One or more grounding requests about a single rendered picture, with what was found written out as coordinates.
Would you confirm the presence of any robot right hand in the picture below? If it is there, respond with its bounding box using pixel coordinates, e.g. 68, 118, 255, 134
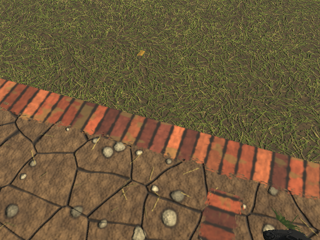
263, 228, 312, 240

